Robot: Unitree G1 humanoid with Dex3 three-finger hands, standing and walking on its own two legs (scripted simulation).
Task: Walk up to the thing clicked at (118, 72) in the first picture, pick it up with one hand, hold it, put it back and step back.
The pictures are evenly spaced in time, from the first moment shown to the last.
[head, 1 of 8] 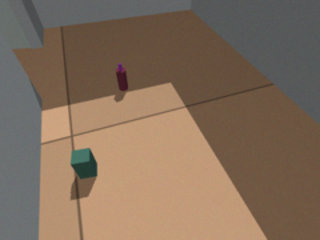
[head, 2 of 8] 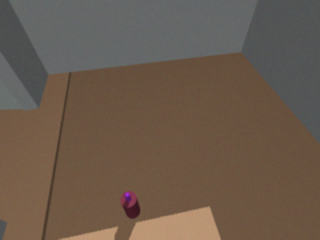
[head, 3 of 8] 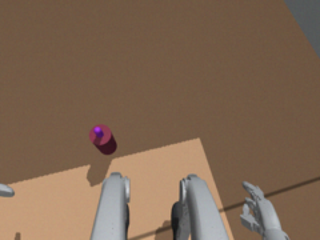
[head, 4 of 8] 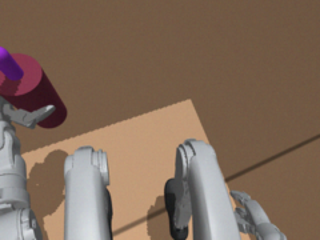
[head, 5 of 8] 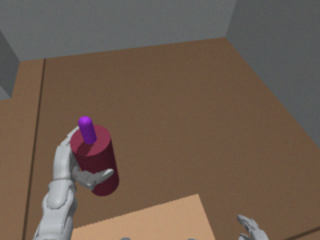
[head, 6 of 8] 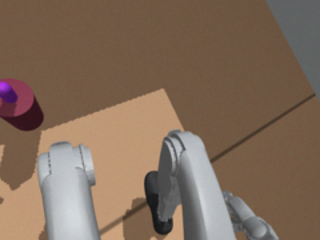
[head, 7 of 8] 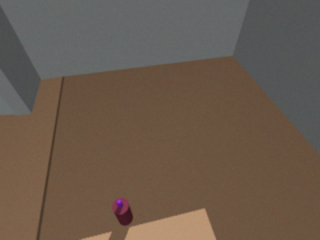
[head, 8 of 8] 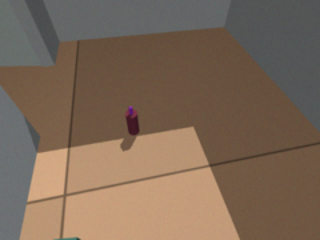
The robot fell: no
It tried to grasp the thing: yes
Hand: left
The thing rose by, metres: 0.64
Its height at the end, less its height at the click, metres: +0.00
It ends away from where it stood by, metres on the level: 0.02
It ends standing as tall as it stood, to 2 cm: yes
